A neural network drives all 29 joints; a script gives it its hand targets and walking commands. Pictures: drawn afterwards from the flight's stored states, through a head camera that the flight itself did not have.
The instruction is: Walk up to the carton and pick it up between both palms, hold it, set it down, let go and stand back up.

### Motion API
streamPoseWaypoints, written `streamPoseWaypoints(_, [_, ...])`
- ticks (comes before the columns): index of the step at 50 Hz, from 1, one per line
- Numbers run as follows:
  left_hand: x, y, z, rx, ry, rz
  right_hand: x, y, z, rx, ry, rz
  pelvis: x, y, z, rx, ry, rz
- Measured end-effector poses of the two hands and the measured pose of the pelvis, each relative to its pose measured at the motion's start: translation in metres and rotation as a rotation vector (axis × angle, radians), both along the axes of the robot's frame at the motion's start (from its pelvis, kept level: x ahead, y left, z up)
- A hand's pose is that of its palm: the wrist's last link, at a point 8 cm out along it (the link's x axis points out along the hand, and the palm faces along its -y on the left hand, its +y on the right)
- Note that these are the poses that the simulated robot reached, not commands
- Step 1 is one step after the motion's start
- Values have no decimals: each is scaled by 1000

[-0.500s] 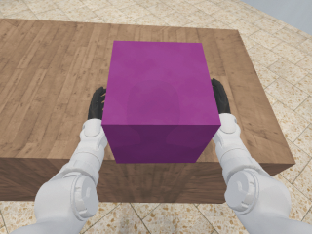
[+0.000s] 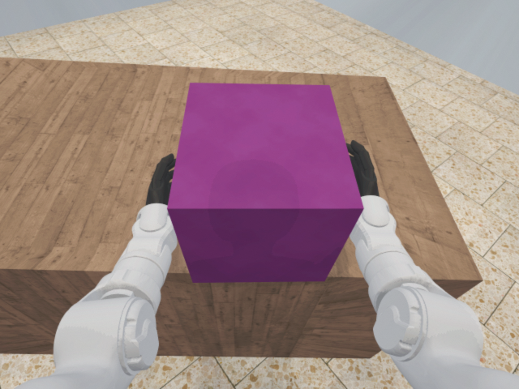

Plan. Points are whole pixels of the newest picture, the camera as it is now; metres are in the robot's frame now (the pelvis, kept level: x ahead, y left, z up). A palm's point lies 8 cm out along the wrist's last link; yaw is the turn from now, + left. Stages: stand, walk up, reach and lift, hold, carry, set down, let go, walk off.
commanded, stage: reach and lift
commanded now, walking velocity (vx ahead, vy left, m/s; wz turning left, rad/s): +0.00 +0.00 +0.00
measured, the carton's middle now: (259, 185) +0.46 +0.05 +0.05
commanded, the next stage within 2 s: none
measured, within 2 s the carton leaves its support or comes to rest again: neither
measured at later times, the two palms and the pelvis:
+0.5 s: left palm (153, 188) +0.37 +0.19 +0.12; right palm (392, 182) +0.40 -0.13 +0.16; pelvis -0.02 +0.00 +0.01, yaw +0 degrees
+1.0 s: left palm (146, 179) +0.36 +0.19 +0.16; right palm (404, 177) +0.39 -0.13 +0.19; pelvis -0.02 -0.01 +0.01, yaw +0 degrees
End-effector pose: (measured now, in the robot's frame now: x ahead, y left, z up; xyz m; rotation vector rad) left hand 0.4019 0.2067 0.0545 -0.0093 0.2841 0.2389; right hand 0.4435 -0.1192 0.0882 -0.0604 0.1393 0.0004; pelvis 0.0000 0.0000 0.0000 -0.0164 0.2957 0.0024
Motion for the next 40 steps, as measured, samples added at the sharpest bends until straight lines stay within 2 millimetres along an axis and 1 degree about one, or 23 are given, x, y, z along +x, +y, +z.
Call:
streamPoseWaypoints(6, [-5,0,14,9,-14,-4,-5,1,17,11,-17,-1,-3,0,1,0,-34,1])
streamPoseWaypoints(14, [-13,-1,47,19,-51,-15,-18,-1,49,36,-53,-14,-8,0,3,0,-105,2])
streamPoseWaypoints(18, [-19,-5,60,11,-48,-26,-28,-5,63,46,-47,-28,-11,0,5,1,-165,3])
streamPoseWaypoints(23, [-26,-11,68,3,-24,-41,-40,-11,69,55,-21,-47,-16,-2,6,3,-227,5])
streamPoseWaypoints(27, [-30,-13,73,1,-12,-44,-45,-15,71,64,-8,-54,-20,-3,7,5,-246,5])
streamPoseWaypoints(32, [-31,-16,84,2,-25,-43,-47,-18,78,73,-20,-57,-21,-5,7,7,-253,5])
streamPoseWaypoints(40, [-31,-15,97,-3,-27,-41,-47,-17,88,62,-23,-55,-18,-6,9,9,-286,6])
